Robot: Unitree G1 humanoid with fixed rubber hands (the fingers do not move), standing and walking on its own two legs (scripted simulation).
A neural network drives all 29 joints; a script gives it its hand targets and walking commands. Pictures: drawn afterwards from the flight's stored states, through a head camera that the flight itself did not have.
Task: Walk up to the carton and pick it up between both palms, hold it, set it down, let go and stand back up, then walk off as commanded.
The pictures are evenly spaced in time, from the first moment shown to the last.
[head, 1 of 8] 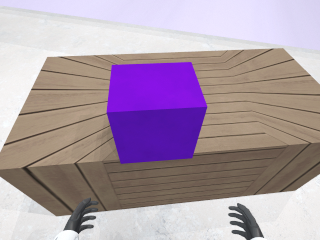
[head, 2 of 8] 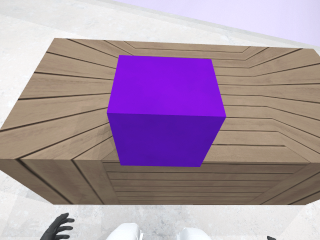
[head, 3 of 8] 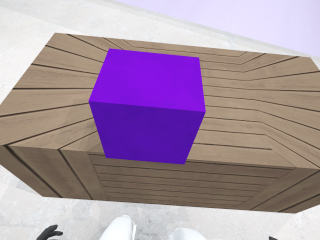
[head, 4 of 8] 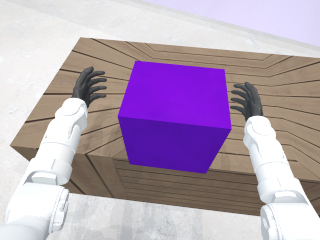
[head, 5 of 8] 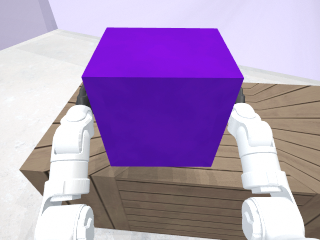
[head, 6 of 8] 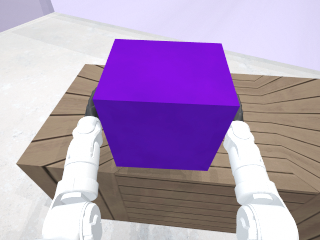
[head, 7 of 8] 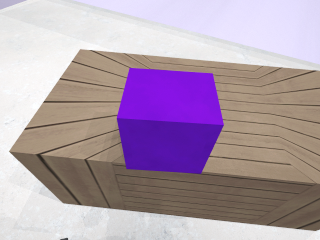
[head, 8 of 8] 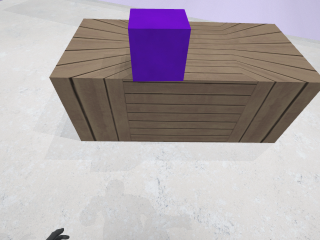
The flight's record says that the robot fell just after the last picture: no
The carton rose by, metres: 0.24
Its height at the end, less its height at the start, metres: +0.00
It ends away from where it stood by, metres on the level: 0.02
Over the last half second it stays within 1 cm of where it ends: yes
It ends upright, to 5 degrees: yes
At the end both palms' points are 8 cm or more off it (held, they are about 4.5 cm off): yes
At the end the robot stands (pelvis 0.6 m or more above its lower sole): yes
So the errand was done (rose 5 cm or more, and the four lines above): yes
